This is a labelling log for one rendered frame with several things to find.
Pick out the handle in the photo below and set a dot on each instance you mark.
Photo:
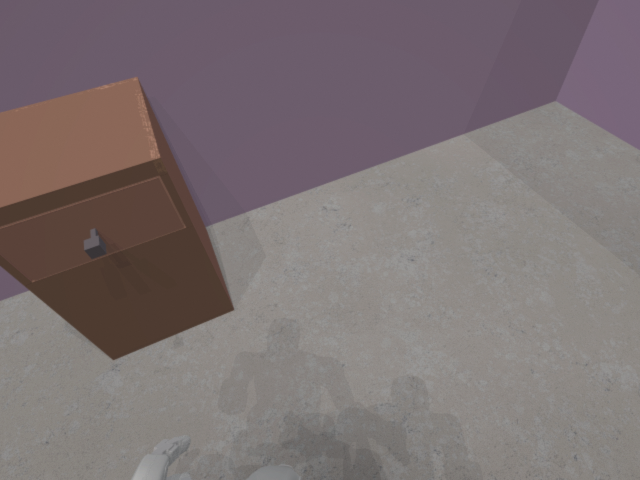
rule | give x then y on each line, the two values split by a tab
94	246

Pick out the robot left hand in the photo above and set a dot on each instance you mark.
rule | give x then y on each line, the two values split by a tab
154	466

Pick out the cabinet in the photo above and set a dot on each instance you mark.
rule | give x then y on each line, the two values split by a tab
71	148

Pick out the drawer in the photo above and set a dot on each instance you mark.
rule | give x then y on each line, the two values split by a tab
54	240

